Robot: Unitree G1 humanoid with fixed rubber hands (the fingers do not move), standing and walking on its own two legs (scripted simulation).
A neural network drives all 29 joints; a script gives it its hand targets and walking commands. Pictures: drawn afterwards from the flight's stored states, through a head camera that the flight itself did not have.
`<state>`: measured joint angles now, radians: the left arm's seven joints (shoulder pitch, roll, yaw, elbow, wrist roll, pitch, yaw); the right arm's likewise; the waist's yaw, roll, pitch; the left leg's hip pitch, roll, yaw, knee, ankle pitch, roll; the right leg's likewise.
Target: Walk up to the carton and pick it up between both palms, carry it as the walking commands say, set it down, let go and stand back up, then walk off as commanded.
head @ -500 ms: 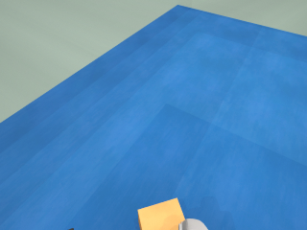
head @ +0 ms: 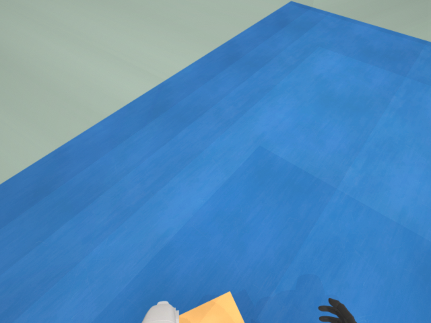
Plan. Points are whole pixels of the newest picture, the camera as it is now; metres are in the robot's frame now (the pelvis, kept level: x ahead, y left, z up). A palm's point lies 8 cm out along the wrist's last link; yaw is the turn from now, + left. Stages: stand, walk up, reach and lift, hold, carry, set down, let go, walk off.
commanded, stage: walk off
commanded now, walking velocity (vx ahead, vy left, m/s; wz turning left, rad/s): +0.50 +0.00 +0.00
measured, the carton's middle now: out of the picture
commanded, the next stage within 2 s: stand in 0.48 s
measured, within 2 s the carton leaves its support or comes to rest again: rests again in 0.72 s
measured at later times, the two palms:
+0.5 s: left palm (126, 211) +0.37 +0.24 -0.10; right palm out of the picture +0.01 -0.21 -0.11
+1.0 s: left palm (92, 315) +0.16 +0.27 -0.16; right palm (301, 253) +0.29 -0.19 -0.14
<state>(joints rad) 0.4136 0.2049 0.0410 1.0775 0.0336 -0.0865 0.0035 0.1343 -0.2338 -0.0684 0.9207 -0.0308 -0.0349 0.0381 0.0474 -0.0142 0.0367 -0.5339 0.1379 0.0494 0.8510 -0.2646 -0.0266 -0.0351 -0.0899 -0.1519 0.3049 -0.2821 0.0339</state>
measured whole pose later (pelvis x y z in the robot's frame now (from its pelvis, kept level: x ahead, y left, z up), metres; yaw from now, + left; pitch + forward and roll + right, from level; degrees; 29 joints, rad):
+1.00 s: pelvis +0.21 +0.04 -0.01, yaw +0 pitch -1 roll +0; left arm 0.37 0.21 0.02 1.09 0.03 0.01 0.02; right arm 0.17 -0.15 -0.03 1.01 -0.02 0.00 -0.02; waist 0.05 -0.04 0.04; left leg -0.26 0.10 0.11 0.51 -0.22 -0.04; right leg -0.21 -0.14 -0.07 0.55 -0.34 0.07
